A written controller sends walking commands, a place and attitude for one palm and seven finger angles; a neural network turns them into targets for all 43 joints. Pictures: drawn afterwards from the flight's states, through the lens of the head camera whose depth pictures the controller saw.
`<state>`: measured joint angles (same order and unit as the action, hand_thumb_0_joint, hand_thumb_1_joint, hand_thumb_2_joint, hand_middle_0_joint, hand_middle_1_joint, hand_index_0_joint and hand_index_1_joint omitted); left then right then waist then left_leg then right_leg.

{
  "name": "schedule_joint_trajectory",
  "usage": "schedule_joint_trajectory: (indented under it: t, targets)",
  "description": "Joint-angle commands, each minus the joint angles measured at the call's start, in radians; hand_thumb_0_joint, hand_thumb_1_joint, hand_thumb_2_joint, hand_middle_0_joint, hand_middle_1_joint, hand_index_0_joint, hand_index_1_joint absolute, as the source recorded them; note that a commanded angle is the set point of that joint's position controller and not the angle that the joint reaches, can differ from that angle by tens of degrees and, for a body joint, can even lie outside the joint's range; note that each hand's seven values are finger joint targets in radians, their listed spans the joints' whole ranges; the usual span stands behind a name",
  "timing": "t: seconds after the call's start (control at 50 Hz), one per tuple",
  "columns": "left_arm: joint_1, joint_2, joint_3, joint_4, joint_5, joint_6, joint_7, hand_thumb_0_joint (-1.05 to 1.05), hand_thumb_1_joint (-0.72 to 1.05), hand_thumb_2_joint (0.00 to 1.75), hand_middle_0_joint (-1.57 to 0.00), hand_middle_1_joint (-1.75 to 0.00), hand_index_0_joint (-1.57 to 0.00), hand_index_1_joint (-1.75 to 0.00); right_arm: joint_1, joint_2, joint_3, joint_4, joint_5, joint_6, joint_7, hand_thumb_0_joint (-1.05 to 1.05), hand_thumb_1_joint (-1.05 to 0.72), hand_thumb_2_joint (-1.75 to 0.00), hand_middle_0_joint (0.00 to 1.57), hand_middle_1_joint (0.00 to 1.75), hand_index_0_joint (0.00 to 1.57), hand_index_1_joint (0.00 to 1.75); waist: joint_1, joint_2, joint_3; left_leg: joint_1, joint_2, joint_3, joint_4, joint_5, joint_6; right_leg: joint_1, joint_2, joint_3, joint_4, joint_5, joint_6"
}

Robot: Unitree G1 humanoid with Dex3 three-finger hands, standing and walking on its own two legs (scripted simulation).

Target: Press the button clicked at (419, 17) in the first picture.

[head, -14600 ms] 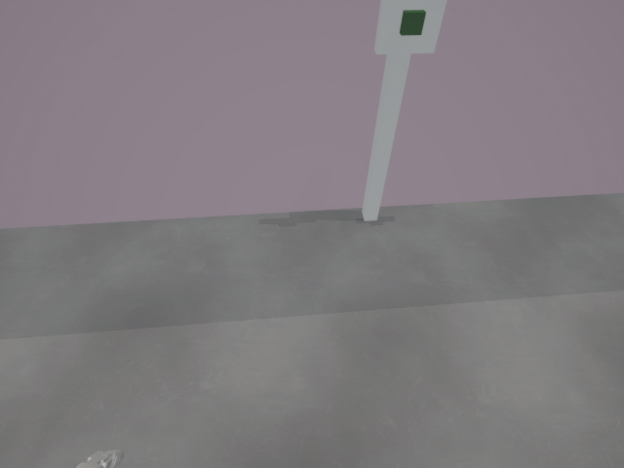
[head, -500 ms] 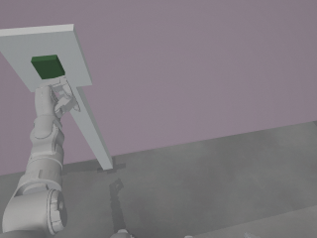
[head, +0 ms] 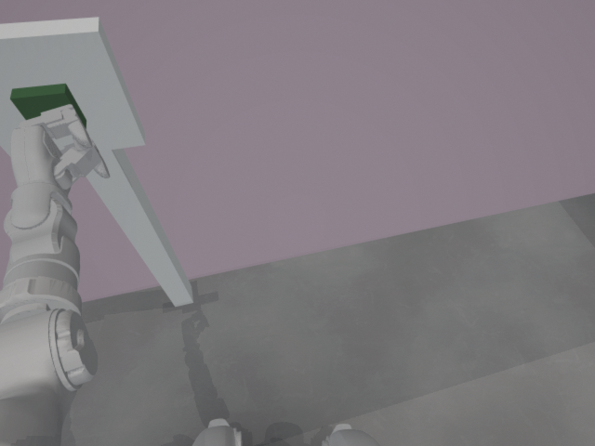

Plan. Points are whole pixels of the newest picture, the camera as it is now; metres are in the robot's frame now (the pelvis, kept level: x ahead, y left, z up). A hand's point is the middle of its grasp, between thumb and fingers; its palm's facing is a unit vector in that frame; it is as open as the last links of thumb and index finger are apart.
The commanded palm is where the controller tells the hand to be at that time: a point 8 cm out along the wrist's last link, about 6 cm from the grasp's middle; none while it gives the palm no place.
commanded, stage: press the button with the knuckle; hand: left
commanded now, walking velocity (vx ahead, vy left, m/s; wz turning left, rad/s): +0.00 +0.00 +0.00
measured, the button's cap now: (51, 108) +0.53 +0.30 +0.13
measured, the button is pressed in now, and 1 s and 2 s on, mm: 1 14 0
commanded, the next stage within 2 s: hold the button down briefly in 0.44 s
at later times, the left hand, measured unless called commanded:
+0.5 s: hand (91, 143) +0.49 +0.25 +0.10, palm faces +0.22 -0.98 -0.02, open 2.8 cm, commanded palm +0.49 +0.29 +0.10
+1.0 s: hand (91, 144) +0.49 +0.25 +0.10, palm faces +0.22 -0.98 -0.01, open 2.8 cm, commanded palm +0.47 +0.29 +0.10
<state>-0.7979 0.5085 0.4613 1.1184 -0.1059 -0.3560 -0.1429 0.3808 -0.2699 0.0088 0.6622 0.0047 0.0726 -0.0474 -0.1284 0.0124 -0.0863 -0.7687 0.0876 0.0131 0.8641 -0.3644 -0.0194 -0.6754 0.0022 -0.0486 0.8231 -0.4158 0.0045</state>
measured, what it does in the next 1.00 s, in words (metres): stands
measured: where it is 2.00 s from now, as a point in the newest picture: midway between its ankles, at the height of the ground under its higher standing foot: outside the picture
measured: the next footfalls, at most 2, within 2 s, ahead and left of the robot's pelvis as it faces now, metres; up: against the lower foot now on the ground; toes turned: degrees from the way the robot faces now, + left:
none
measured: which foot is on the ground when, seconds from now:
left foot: down 0.00-1.00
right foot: down 0.00-1.00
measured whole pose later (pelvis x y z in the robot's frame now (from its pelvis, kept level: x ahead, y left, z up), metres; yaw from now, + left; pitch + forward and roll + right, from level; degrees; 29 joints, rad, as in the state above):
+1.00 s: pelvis -0.04 +0.01 -0.02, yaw +0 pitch +19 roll -4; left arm -1.05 0.65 0.44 1.31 -0.04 -0.32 -0.13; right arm 0.42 -0.28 0.06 0.66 -0.02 0.01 -0.05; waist -0.19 0.02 -0.08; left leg -0.97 0.09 -0.03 0.96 -0.34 -0.01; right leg -0.85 0.01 -0.08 0.90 -0.39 0.01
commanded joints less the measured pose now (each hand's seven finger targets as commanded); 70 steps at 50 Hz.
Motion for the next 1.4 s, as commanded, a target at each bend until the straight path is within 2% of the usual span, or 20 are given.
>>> schedule_joint_trajectory:
  t: [0.0, 0.04, 0.08, 0.1, 0.12, 0.18, 0.28, 0.34, 0.5, 0.54, 0.6, 0.66, 0.7, 0.72, 0.8, 0.82, 1.0, 1.28, 1.32, 1.38]
  targets:
    - [-0.472, 0.271, 0.014, -0.206, -0.006, -0.067, -0.001, 0.00, 0.90, 0.90, -1.30, -1.50, -1.30, -1.50, 0.120, -0.165, -0.060, -0.063, -0.006, -0.024, -0.008, 0.00, -0.90, -0.90, 0.20, 0.30, 0.20, 0.30, -0.012, 0.122, -0.418, 0.347, -0.059, -0.026, -0.060, 0.287, 0.048, 0.060, 0.041, 0.021, -0.093, 0.315, -0.007]
    - [-0.507, 0.231, -0.018, -0.184, -0.005, -0.059, 0.003, 0.00, 0.90, 0.90, -1.30, -1.50, -1.30, -1.50, 0.126, -0.164, -0.059, -0.058, -0.008, -0.024, -0.002, 0.00, -0.90, -0.90, 0.20, 0.30, 0.20, 0.30, -0.031, 0.124, -0.385, 0.349, -0.056, -0.031, -0.054, 0.280, 0.047, 0.015, 0.045, 0.014, -0.095, 0.292, -0.006]
    - [-0.539, 0.279, 0.015, -0.167, 0.000, -0.059, 0.015, 0.00, 0.90, 0.90, -1.30, -1.50, -1.30, -1.50, 0.139, -0.174, -0.059, -0.051, -0.012, -0.021, -0.004, 0.00, -0.90, -0.90, 0.20, 0.30, 0.20, 0.30, -0.036, 0.084, -0.376, 0.327, -0.053, -0.042, -0.054, 0.266, 0.049, 0.013, 0.046, 0.012, -0.093, 0.275, -0.007]
    - [-0.556, 0.286, 0.013, -0.183, 0.009, -0.062, 0.020, 0.00, 0.90, 0.90, -1.30, -1.50, -1.30, -1.50, 0.138, -0.174, -0.059, -0.055, -0.013, -0.020, -0.003, 0.00, -0.90, -0.90, 0.20, 0.30, 0.20, 0.30, -0.033, 0.118, -0.404, 0.345, -0.053, -0.044, -0.055, 0.281, 0.047, 0.009, 0.045, 0.011, -0.086, 0.278, -0.007]
    - [-0.566, 0.253, -0.009, -0.187, 0.012, -0.061, 0.022, 0.00, 0.90, 0.90, -1.30, -1.50, -1.30, -1.50, 0.142, -0.169, -0.060, -0.056, -0.015, -0.021, 0.000, 0.00, -0.90, -0.90, 0.20, 0.30, 0.20, 0.30, -0.040, 0.131, -0.423, 0.367, -0.054, -0.043, -0.048, 0.293, 0.046, -0.003, 0.046, 0.010, -0.085, 0.281, -0.006]
    - [-0.586, 0.273, 0.005, -0.163, 0.019, -0.062, 0.033, 0.00, 0.90, 0.90, -1.30, -1.50, -1.30, -1.50, 0.154, -0.173, -0.058, -0.048, -0.020, -0.018, 0.003, 0.00, -0.90, -0.90, 0.20, 0.30, 0.20, 0.30, -0.046, 0.112, -0.411, 0.358, -0.049, -0.055, -0.042, 0.298, 0.044, -0.022, 0.048, 0.005, -0.081, 0.269, -0.009]
    - [-0.694, 0.294, -0.011, -0.134, 0.036, -0.061, 0.043, 0.00, 0.90, 0.90, -1.30, -1.50, -1.30, -1.50, 0.159, -0.178, -0.052, -0.036, -0.022, -0.024, 0.000, 0.00, -0.90, -0.90, 0.20, 0.30, 0.20, 0.30, -0.078, 0.142, -0.389, 0.338, -0.048, -0.063, -0.038, 0.218, 0.046, -0.075, 0.046, 0.009, -0.087, 0.200, -0.008]
    - [-0.726, 0.312, -0.014, -0.094, 0.036, -0.053, 0.044, 0.00, 0.90, 0.90, -1.30, -1.50, -1.30, -1.50, 0.165, -0.183, -0.044, -0.034, -0.022, -0.031, -0.004, 0.00, -0.90, -0.90, 0.20, 0.30, 0.20, 0.30, -0.100, 0.105, -0.377, 0.300, -0.048, -0.067, -0.036, 0.176, 0.050, -0.082, 0.047, 0.010, -0.092, 0.175, 0.000]
    - [-0.799, 0.393, -0.001, -0.059, 0.041, -0.056, 0.040, 0.00, 0.90, 0.90, -1.30, -1.50, -1.30, -1.50, 0.169, -0.193, -0.029, -0.043, -0.021, -0.052, -0.013, 0.00, -0.90, -0.90, 0.20, 0.30, 0.20, 0.30, -0.113, 0.157, -0.400, 0.240, -0.052, -0.066, -0.027, 0.074, 0.053, -0.102, 0.044, 0.022, -0.088, 0.105, 0.002]
    - [-0.792, 0.395, -0.007, -0.023, 0.038, -0.049, 0.034, 0.00, 0.90, 0.90, -1.30, -1.50, -1.30, -1.50, 0.166, -0.194, -0.024, -0.045, -0.019, -0.058, -0.016, 0.00, -0.90, -0.90, 0.20, 0.30, 0.20, 0.30, -0.116, 0.130, -0.358, 0.191, -0.050, -0.065, -0.029, 0.025, 0.055, -0.104, 0.044, 0.023, -0.093, 0.073, 0.003]
    - [-0.800, 0.436, 0.004, -0.019, 0.044, -0.044, 0.031, 0.00, 0.90, 0.90, -1.30, -1.50, -1.30, -1.50, 0.171, -0.202, -0.021, -0.053, -0.016, -0.063, -0.019, 0.00, -0.90, -0.90, 0.20, 0.30, 0.20, 0.30, -0.116, 0.134, -0.375, 0.166, -0.051, -0.064, -0.027, -0.010, 0.057, -0.103, 0.043, 0.029, -0.089, 0.049, 0.004]
    - [-0.816, 0.405, -0.025, -0.031, 0.038, -0.035, 0.028, 0.00, 0.90, 0.90, -1.30, -1.50, -1.30, -1.50, 0.172, -0.199, -0.020, -0.052, -0.016, -0.072, -0.020, 0.00, -0.90, -0.90, 0.20, 0.30, 0.20, 0.30, -0.123, 0.155, -0.380, 0.169, -0.050, -0.062, -0.029, -0.041, 0.057, -0.114, 0.043, 0.029, -0.092, 0.029, 0.005]
    - [-0.824, 0.445, 0.000, -0.036, 0.036, -0.032, 0.028, 0.00, 0.90, 0.90, -1.30, -1.50, -1.30, -1.50, 0.178, -0.206, -0.019, -0.053, -0.015, -0.076, -0.023, 0.00, -0.90, -0.90, 0.20, 0.30, 0.20, 0.30, -0.120, 0.154, -0.396, 0.159, -0.047, -0.064, -0.026, -0.037, 0.057, -0.107, 0.043, 0.030, -0.087, 0.030, 0.006]
    - [-0.823, 0.414, -0.023, -0.027, 0.036, -0.027, 0.026, 0.00, 0.90, 0.90, -1.30, -1.50, -1.30, -1.50, 0.177, -0.201, -0.019, -0.053, -0.013, -0.078, -0.023, 0.00, -0.90, -0.90, 0.20, 0.30, 0.20, 0.30, -0.126, 0.150, -0.381, 0.153, -0.049, -0.061, -0.028, -0.050, 0.058, -0.113, 0.043, 0.031, -0.093, 0.023, 0.007]
    - [-0.826, 0.465, 0.002, -0.028, 0.044, -0.019, 0.029, 0.00, 0.90, 0.90, -1.30, -1.50, -1.30, -1.50, 0.186, -0.207, -0.015, -0.054, -0.014, -0.083, -0.025, 0.00, -0.90, -0.90, 0.20, 0.30, 0.20, 0.30, -0.119, 0.150, -0.396, 0.132, -0.048, -0.063, -0.025, -0.059, 0.059, -0.104, 0.043, 0.031, -0.085, 0.014, 0.006]
    - [-0.834, 0.437, -0.018, -0.033, 0.043, -0.018, 0.029, 0.00, 0.90, 0.90, -1.30, -1.50, -1.30, -1.50, 0.185, -0.203, -0.017, -0.054, -0.014, -0.086, -0.024, 0.00, -0.90, -0.90, 0.20, 0.30, 0.20, 0.30, -0.123, 0.169, -0.389, 0.148, -0.047, -0.065, -0.029, -0.058, 0.057, -0.117, 0.043, 0.028, -0.086, 0.015, 0.006]
    - [-0.744, 0.360, -0.008, -0.100, 0.042, -0.037, 0.049, 0.00, 0.90, 0.90, -1.30, -1.50, -1.30, -1.50, 0.191, -0.193, -0.032, -0.053, -0.028, -0.083, 0.001, 0.00, -0.90, -0.90, 0.20, 0.30, 0.20, 0.30, -0.084, 0.196, -0.420, 0.259, -0.046, -0.071, -0.041, 0.017, 0.046, -0.129, 0.050, 0.006, -0.082, 0.056, -0.007]
    - [-0.393, 0.225, 0.005, -0.281, -0.011, -0.068, 0.051, 0.00, 0.90, 0.90, -1.30, -1.50, -1.30, -1.50, 0.124, -0.162, -0.054, -0.097, -0.008, -0.049, 0.015, 0.00, -0.90, -0.90, 0.20, 0.30, 0.20, 0.30, 0.014, 0.110, -0.387, 0.321, -0.054, -0.036, -0.074, 0.191, 0.044, 0.039, 0.059, -0.002, -0.094, 0.206, -0.017]
    - [-0.374, 0.140, -0.054, -0.355, -0.023, -0.068, 0.047, 0.00, 0.90, 0.90, -1.30, -1.50, -1.30, -1.50, 0.103, -0.151, -0.059, -0.106, -0.002, -0.050, 0.019, 0.00, -0.90, -0.90, 0.20, 0.30, 0.20, 0.30, 0.010, 0.150, -0.400, 0.379, -0.054, -0.032, -0.075, 0.232, 0.041, 0.028, 0.059, -0.007, -0.094, 0.239, -0.017]
    - [-0.240, 0.134, -0.024, -0.394, -0.047, -0.051, 0.051, 0.00, 0.90, 0.90, -1.30, -1.50, -1.30, -1.50, 0.090, -0.152, -0.063, -0.120, 0.001, -0.047, 0.019, 0.00, -0.90, -0.90, 0.20, 0.30, 0.20, 0.30, 0.041, 0.091, -0.401, 0.379, -0.056, -0.027, -0.080, 0.298, 0.041, 0.091, 0.060, -0.008, -0.090, 0.312, -0.019]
